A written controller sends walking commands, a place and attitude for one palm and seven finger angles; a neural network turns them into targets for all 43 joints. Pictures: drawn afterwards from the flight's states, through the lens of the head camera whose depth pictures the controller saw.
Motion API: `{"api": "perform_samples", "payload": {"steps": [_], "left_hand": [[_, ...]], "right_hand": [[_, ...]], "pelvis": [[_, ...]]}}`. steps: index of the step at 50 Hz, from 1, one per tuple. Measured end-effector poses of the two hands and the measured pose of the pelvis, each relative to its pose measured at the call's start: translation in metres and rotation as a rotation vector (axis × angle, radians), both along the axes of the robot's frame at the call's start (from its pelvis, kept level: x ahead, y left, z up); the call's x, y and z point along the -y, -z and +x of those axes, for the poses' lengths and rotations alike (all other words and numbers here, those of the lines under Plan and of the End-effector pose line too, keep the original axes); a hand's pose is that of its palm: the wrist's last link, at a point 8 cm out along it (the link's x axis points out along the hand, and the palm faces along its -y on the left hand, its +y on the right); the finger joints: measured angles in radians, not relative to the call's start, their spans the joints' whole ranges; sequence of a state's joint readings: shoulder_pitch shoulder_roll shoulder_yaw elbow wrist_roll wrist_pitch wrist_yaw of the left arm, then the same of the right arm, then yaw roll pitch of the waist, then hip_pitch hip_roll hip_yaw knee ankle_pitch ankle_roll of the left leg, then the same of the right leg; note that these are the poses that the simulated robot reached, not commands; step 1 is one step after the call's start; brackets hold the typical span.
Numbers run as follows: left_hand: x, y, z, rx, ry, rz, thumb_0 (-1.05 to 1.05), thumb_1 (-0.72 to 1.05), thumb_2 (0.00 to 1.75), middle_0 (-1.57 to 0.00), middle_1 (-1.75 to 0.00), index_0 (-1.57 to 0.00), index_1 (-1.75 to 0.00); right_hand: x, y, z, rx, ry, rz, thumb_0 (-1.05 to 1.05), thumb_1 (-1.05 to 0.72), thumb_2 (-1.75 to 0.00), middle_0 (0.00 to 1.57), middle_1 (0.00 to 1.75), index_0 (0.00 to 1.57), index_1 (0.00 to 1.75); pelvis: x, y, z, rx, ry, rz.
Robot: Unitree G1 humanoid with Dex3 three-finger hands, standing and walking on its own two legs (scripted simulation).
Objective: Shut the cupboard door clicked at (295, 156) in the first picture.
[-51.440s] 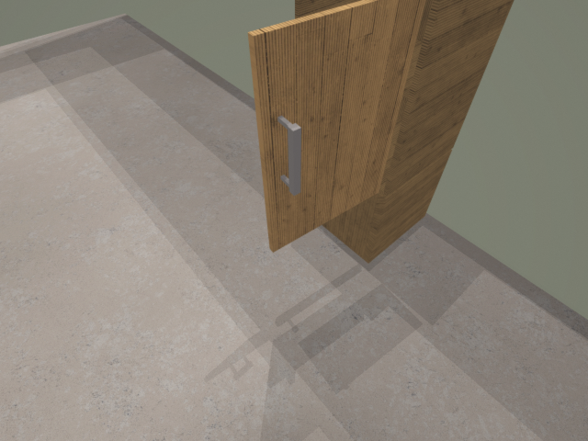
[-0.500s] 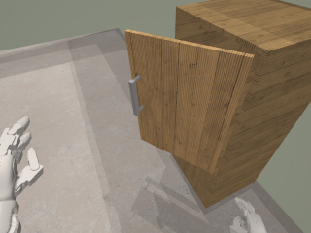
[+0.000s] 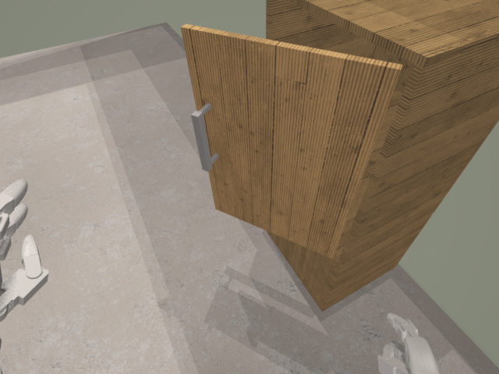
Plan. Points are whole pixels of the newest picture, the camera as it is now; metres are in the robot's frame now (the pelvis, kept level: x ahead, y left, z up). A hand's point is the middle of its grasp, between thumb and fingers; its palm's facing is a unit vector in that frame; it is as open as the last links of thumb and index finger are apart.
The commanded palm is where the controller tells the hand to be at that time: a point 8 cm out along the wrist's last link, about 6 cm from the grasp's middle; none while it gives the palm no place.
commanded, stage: step back with the hand held close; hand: left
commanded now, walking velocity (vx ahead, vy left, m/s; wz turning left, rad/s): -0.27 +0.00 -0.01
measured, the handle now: (207, 138) +0.64 +0.16 +0.00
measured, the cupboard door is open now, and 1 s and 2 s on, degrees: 34 34 34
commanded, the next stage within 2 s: stop stepping back and stand still in 0.94 s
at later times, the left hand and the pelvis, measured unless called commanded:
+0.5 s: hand out of the picture +0.10 +0.28 +0.16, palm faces +0.49 -0.74 -0.46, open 7.5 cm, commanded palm +0.04 +0.31 +0.18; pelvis -0.09 +0.00 -0.02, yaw +2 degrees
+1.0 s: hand out of the picture +0.00 +0.28 +0.17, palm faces +0.50 -0.75 -0.44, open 7.5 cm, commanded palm -0.05 +0.31 +0.18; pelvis -0.18 +0.00 -0.02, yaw +1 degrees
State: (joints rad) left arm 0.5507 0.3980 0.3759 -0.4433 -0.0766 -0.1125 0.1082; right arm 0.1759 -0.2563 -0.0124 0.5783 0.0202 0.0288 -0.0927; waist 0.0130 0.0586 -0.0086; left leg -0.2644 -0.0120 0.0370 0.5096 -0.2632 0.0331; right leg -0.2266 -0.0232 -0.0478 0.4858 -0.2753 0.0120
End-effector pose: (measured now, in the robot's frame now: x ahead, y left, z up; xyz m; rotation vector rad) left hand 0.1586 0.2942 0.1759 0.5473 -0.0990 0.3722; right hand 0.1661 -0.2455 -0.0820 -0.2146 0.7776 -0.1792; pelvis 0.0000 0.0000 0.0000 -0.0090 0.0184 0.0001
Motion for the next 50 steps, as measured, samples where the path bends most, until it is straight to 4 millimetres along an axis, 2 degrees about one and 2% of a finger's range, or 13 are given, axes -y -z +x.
{"api": "perform_samples", "payload": {"steps": [7,14,19,28,33,39,44,47,50], "left_hand": [[-0.015,-0.011,-0.014,0.059,0.024,0.045,0.01,0.89,0.90,-0.21,-0.31,-0.21,-0.30],[-0.024,0.000,-0.046,0.089,0.016,0.021,0.01,0.89,0.90,-0.21,-0.31,-0.21,-0.30],[-0.026,0.004,-0.071,0.131,-0.007,0.032,0.01,0.89,0.90,-0.21,-0.31,-0.21,-0.30],[-0.018,-0.005,-0.117,0.230,-0.039,0.060,0.01,0.89,0.90,-0.21,-0.31,-0.21,-0.30],[-0.016,-0.005,-0.127,0.268,-0.009,0.031,0.01,0.89,0.90,-0.21,-0.31,-0.21,-0.30],[-0.031,-0.007,-0.139,0.244,0.011,0.084,0.01,0.88,0.90,-0.21,-0.31,-0.21,-0.30],[-0.035,-0.020,-0.174,0.272,-0.010,0.138,0.01,0.88,0.90,-0.21,-0.31,-0.21,-0.30],[-0.029,-0.013,-0.195,0.244,-0.031,0.136,0.01,0.89,0.90,-0.21,-0.31,-0.21,-0.30],[-0.021,-0.005,-0.204,0.221,-0.034,0.062,0.01,0.89,0.90,-0.21,-0.31,-0.21,-0.30]], "right_hand": [[-0.011,-0.010,-0.017,0.025,0.015,-0.011,0.01,-0.90,-0.90,0.20,0.30,0.20,0.30],[-0.020,-0.016,-0.044,0.059,-0.006,-0.029,0.01,-0.90,-0.90,0.20,0.30,0.20,0.30],[-0.023,-0.011,-0.065,0.056,-0.039,-0.046,0.01,-0.90,-0.90,0.20,0.30,0.20,0.30],[-0.017,0.002,-0.101,0.028,-0.081,-0.042,0.01,-0.90,-0.90,0.20,0.30,0.20,0.30],[-0.015,0.004,-0.124,-0.004,-0.073,-0.062,0.01,-0.90,-0.90,0.20,0.30,0.20,0.30],[-0.021,0.001,-0.149,0.005,-0.046,-0.072,0.01,-0.90,-0.90,0.20,0.30,0.20,0.30],[-0.030,0.002,-0.159,0.014,-0.082,-0.039,0.01,-0.90,-0.90,0.20,0.30,0.20,0.30],[-0.033,0.007,-0.158,0.047,-0.112,-0.014,0.01,-0.90,-0.90,0.20,0.30,0.20,0.30],[-0.036,0.008,-0.165,0.033,-0.124,-0.008,0.01,-0.90,-0.90,0.20,0.30,0.20,0.30]], "pelvis": [[-0.008,0.002,-0.021,0.001,0.013,-0.002],[-0.014,0.006,-0.048,0.010,0.011,-0.012],[-0.013,0.011,-0.067,0.024,-0.014,-0.019],[-0.003,0.018,-0.096,0.037,-0.038,-0.023],[-0.008,0.018,-0.113,0.033,-0.047,-0.022],[-0.013,0.017,-0.137,0.029,-0.077,-0.069],[-0.007,0.017,-0.151,-0.016,-0.098,-0.078],[-0.002,0.023,-0.165,-0.058,-0.055,-0.041],[-0.003,0.016,-0.179,-0.034,-0.026,-0.048]]}}
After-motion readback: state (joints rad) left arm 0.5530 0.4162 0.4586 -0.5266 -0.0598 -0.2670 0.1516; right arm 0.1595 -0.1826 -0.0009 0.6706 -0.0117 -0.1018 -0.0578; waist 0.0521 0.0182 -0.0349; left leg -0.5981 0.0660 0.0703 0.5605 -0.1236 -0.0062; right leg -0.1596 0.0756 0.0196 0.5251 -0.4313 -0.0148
